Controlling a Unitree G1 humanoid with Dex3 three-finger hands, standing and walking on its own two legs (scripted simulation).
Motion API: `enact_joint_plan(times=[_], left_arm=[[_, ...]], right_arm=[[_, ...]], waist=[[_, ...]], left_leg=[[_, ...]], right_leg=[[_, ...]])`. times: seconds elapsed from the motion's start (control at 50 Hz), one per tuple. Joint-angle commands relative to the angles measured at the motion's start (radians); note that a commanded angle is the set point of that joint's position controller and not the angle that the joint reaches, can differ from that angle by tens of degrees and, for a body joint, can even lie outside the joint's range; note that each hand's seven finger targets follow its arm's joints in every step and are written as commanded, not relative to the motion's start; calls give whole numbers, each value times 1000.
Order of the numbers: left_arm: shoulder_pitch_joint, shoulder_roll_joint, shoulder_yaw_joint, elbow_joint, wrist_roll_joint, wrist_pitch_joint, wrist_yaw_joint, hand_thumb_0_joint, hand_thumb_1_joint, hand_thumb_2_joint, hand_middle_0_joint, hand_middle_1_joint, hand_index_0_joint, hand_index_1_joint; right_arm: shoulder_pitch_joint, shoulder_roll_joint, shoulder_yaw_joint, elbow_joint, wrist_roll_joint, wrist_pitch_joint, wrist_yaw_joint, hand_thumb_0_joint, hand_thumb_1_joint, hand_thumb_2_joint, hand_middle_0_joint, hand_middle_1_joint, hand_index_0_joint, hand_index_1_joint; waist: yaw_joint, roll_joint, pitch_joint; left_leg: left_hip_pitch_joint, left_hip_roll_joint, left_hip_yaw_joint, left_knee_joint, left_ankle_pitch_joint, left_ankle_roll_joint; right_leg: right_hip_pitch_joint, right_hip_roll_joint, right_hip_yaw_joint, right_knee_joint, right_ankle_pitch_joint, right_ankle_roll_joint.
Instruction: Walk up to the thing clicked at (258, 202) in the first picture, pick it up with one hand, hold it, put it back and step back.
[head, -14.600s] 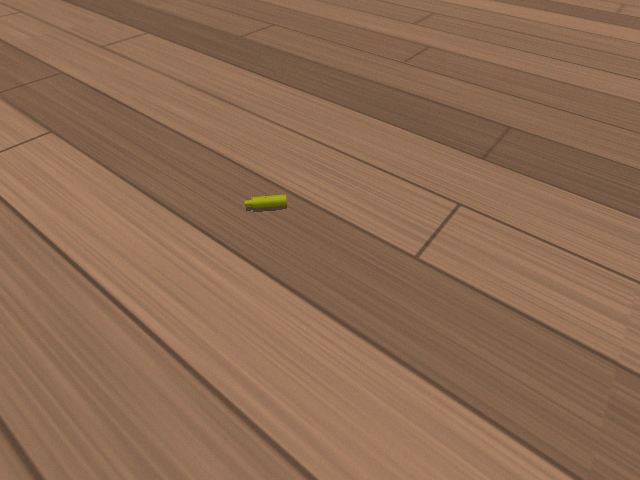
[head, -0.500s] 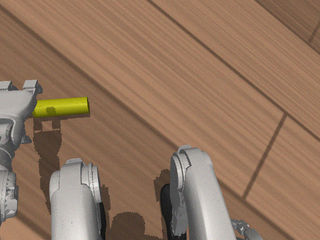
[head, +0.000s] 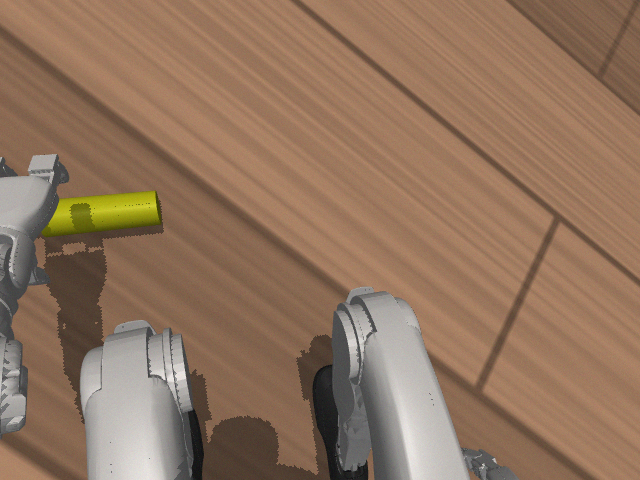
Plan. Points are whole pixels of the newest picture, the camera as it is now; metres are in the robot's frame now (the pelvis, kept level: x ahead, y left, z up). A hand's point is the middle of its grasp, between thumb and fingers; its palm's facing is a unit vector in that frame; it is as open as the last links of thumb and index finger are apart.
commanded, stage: rise first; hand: left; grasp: from above
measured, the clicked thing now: (91, 214) +0.51 +0.27 -0.30
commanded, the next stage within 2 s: approach in 1.42 s
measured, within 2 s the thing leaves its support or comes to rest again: neither
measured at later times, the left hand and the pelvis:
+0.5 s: hand (38, 224) +0.46 +0.29 -0.19, palm faces -0.46 -0.06 -0.89, open 14.1 cm; pelvis +0.00 +0.00 -0.01, yaw -1 degrees
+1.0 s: hand (35, 214) +0.47 +0.30 -0.18, palm faces -0.45 -0.06 -0.89, open 14.0 cm; pelvis +0.00 +0.00 -0.01, yaw -1 degrees
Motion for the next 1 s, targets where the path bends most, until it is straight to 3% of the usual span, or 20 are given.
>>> enact_joint_plan(times=[0.0,0.06,0.1,0.16,0.3,0.34,0.48,0.54,0.56,0.62,0.68,0.76,0.82,0.88,0.92,0.96,0.98], left_arm=[[-311,238,22,-126,-9,2,46,0,-557,1026,-66,-1002,-62,-1006],[-324,257,40,-121,-11,4,52,0,-545,1015,-66,-1004,-65,-1004],[-320,244,22,-89,-9,6,53,0,-551,1017,-67,-1008,-65,-1009],[-335,270,34,-91,-4,6,55,0,-544,1011,-70,-1008,-69,-1007],[-334,271,19,-44,-8,7,50,0,-543,1012,-67,-1017,-67,-1016],[-349,280,22,-37,-3,9,46,0,-543,1015,-68,-1013,-67,-1013],[-367,311,33,-91,-11,5,43,0,-545,1010,-67,-1018,-68,-1017],[-364,291,21,-55,-3,8,40,0,-544,1009,-65,-1022,-67,-1019],[-381,325,36,-78,-5,5,43,0,-540,1006,-67,-1021,-70,-1017],[-353,301,26,-52,-6,9,41,0,-552,1017,-65,-1024,-65,-1024],[-378,317,26,-76,-2,7,38,0,-541,1006,-64,-1031,-68,-1026],[-390,312,20,-66,-5,11,36,0,-544,1005,-65,-1028,-68,-1025],[-387,329,32,-79,-3,16,37,0,-525,995,-71,-1023,-77,-1017],[-388,294,8,-62,-3,22,31,0,-537,1007,-70,-1023,-71,-1020],[-388,314,15,-66,-12,26,25,0,-537,1003,-67,-1036,-72,-1030],[-381,306,7,-57,-14,25,15,0,-540,1008,-71,-1026,-72,-1024],[-376,278,-12,-39,-15,26,8,0,-543,1010,-70,-1029,-71,-1027]], right_arm=[[211,-254,-65,-16,-3,-7,-10,0,-902,-901,200,300,200,300],[217,-258,-61,-12,-5,-8,-11,0,-901,-900,200,300,200,300],[209,-257,-57,-14,-6,-10,-10,0,-904,-901,200,300,200,300],[205,-260,-54,-15,-8,-11,-11,0,-903,-901,200,300,200,300],[207,-260,-38,-21,-13,-15,-13,0,-902,-901,200,300,200,300],[214,-265,-36,-18,-15,-18,-11,0,-901,-900,200,300,200,300],[214,-269,-32,-19,-12,-14,-11,0,-902,-901,200,300,200,300],[227,-268,-26,-17,-20,-16,-8,0,-902,-900,200,300,200,300],[224,-271,-26,-18,-17,-16,-11,0,-901,-900,200,300,200,300],[227,-271,-20,-19,-21,-17,-8,0,-902,-901,200,300,200,300],[226,-274,-19,-24,-20,-12,-8,0,-902,-900,200,300,200,300],[232,-277,-16,-29,-18,-15,-7,0,-903,-901,200,300,200,300],[220,-280,-18,-39,-12,-12,-11,0,-898,-899,200,300,200,300],[227,-276,-14,-33,-13,-11,-10,0,-898,-899,200,300,200,300],[224,-275,-14,-37,-8,-11,-12,0,-900,-900,200,300,200,300],[229,-274,-11,-38,-10,-11,-13,0,-900,-900,200,300,200,300],[228,-270,-13,-36,-9,-12,-12,0,-900,-900,200,300,200,300]], waist=[[-12,289,-656],[-10,293,-675],[-20,301,-650],[-14,321,-652],[-28,285,-629],[-43,283,-612],[-31,335,-678],[-56,308,-627],[-43,319,-649],[-44,334,-629],[-45,354,-676],[-62,351,-628],[-42,379,-643],[-58,347,-638],[-46,347,-630],[-54,327,-628],[-65,307,-611]], left_leg=[[516,-24,98,-229,187,39],[527,-25,99,-225,206,38],[507,-23,100,-219,192,39],[508,-25,96,-227,173,36],[466,-27,96,-218,150,41],[468,-25,92,-212,153,41],[519,-21,89,-200,211,35],[484,-21,89,-192,198,39],[485,-21,90,-191,196,40],[500,-22,89,-200,198,35],[511,-23,83,-203,206,32],[493,-22,77,-207,188,32],[518,-21,77,-222,184,28],[494,-23,84,-210,183,35],[485,-24,87,-214,172,38],[471,-25,87,-214,166,39],[463,-23,86,-208,160,41]], right_leg=[[313,31,-93,-235,234,-69],[317,29,-91,-231,250,-67],[307,32,-91,-231,243,-68],[293,32,-96,-223,218,-72],[311,34,-96,-231,203,-68],[296,34,-101,-228,206,-67],[313,37,-103,-208,261,-68],[315,36,-105,-216,259,-64],[317,38,-102,-220,256,-64],[314,36,-106,-212,254,-67],[325,39,-111,-205,259,-68],[292,36,-118,-201,244,-70],[275,36,-118,-199,235,-73],[295,38,-112,-216,245,-69],[294,36,-108,-222,234,-69],[309,37,-107,-228,229,-67],[308,38,-106,-233,228,-65]])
